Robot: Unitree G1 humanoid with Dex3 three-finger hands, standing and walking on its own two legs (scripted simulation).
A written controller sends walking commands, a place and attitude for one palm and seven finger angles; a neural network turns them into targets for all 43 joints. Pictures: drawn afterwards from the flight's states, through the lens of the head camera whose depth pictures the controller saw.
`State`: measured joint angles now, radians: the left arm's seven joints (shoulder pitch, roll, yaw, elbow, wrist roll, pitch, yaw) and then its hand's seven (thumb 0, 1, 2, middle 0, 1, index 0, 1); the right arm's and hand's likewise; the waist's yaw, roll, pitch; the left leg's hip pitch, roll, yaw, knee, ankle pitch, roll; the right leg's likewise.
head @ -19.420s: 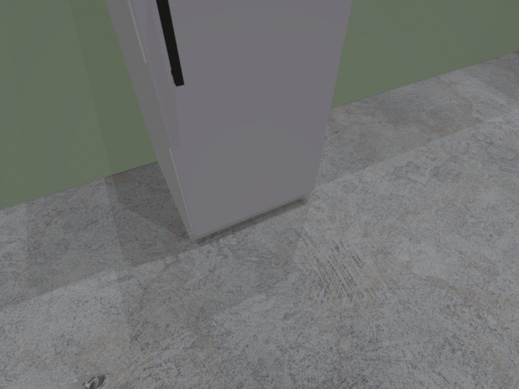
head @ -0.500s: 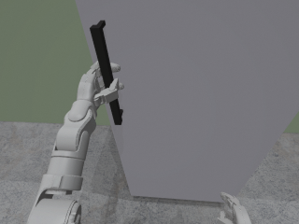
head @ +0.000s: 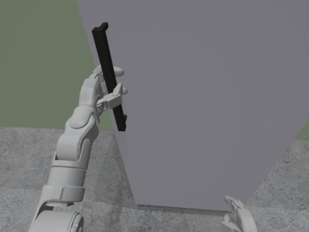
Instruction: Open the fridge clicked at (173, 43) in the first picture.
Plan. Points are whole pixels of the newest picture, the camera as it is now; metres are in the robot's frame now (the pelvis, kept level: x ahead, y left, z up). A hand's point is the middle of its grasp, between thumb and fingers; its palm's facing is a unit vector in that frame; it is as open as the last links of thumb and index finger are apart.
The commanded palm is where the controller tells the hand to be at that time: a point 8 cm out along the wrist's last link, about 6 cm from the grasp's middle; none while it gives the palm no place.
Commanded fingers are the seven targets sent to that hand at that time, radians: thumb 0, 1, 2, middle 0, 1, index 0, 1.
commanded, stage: grip the handle and tug to test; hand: left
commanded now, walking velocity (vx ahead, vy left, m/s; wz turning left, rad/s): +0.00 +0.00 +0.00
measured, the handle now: (114, 85) +0.43 +0.13 +0.20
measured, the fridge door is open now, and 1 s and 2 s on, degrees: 0 12 32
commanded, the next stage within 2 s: pull the door a little, standing still in 0.16 s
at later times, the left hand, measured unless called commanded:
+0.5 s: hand (117, 97) +0.37 +0.11 +0.21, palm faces -0.04 -1.00 -0.04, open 5.9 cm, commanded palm +0.31 +0.16 +0.21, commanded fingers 0.00 0.90 0.90 -0.45 -1.40 -0.45 -1.40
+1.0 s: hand (111, 132) +0.26 +0.10 +0.20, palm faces -0.04 -0.97 -0.22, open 6.9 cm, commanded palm +0.23 +0.16 +0.20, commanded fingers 0.00 0.90 0.90 -0.45 -1.40 -0.45 -1.40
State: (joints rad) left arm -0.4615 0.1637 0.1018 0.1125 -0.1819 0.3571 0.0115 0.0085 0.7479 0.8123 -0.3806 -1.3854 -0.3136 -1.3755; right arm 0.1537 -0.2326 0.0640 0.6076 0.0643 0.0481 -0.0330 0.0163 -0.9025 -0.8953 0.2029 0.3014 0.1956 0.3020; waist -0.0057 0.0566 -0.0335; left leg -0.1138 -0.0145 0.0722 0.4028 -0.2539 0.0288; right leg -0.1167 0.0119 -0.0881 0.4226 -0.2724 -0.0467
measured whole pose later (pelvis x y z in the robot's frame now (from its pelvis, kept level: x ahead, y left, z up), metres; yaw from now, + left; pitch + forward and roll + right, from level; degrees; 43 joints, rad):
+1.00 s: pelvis +0.03 +0.00 +0.00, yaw -2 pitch +2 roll +1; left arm 0.30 0.27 -0.01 -0.69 -0.11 0.05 0.03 -0.04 0.61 0.76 -0.42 -1.37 -0.24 -1.29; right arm 0.14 -0.24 0.03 0.49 0.01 0.09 -0.03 0.02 -0.90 -0.90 0.20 0.30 0.19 0.30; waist 0.02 0.05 0.00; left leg -0.20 -0.04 -0.01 0.52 -0.28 0.02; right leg -0.19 0.01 -0.06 0.51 -0.32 -0.03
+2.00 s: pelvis -0.16 -0.17 -0.01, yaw +28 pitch -1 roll +4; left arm -0.13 0.21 -0.14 -0.49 0.07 -0.02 0.05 -0.10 0.59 0.77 -0.46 -1.40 -0.17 -1.13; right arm 0.12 -0.16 -0.01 0.55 -0.01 -0.08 -0.01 0.02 -0.90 -0.90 0.20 0.30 0.20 0.30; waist -0.07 -0.08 0.19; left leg -0.20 -0.02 0.14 0.71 -0.51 0.00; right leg -0.36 -0.04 -0.24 0.43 -0.09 -0.15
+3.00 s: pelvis -0.03 -0.50 -0.01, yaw +60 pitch -1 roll +2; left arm 0.02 0.31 0.23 -0.47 -0.07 -0.10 0.14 -0.07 0.64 0.83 -0.49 -1.43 -0.27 -1.35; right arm 0.11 -0.19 -0.01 0.57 0.00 -0.06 -0.06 0.02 -0.90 -0.90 0.20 0.30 0.20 0.30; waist -0.06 -0.07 0.18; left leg -0.34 -0.06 0.08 0.79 -0.45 -0.02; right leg -0.28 -0.09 -0.08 0.57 -0.27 -0.01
